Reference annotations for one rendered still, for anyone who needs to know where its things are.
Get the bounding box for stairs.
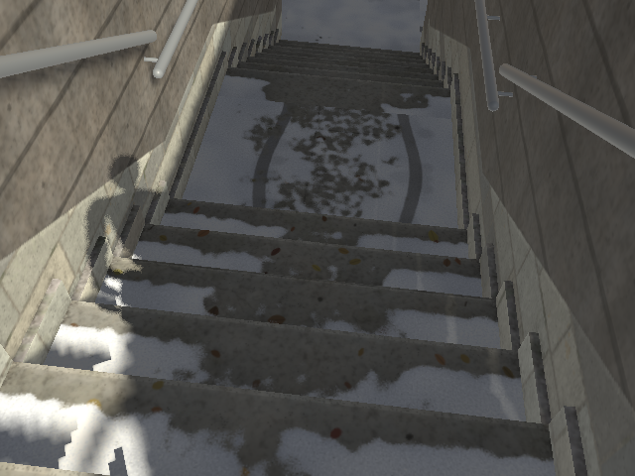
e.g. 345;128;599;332
0;198;556;476
237;40;444;88

